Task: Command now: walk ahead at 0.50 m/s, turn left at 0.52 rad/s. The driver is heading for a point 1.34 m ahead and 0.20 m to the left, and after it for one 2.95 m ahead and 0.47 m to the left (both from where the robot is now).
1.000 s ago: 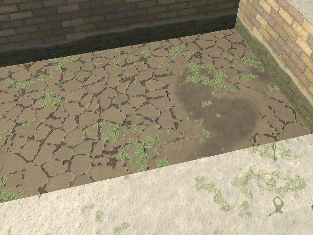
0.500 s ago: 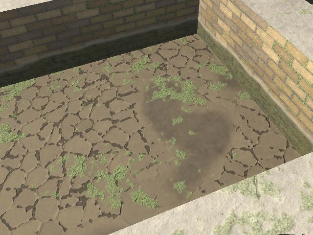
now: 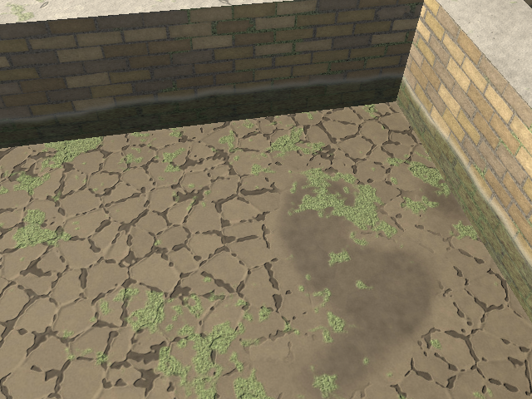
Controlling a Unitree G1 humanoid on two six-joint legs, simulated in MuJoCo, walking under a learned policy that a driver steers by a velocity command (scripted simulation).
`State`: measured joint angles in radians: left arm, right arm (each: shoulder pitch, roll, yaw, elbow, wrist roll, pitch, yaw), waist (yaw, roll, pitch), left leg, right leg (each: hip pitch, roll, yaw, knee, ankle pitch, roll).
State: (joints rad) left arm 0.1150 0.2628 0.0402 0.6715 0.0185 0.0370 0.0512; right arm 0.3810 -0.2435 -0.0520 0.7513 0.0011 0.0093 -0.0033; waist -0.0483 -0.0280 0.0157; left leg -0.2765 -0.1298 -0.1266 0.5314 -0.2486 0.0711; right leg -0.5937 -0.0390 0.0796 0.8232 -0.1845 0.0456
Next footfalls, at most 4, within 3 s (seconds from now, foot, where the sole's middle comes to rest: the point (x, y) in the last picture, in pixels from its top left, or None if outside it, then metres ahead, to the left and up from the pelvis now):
0.12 right None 0.14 -0.12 -0.77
0.46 left None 0.08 0.08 -0.77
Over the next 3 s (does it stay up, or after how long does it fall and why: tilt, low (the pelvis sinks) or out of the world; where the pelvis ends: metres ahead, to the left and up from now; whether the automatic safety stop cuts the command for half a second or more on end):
stays up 0.11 -0.01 -0.01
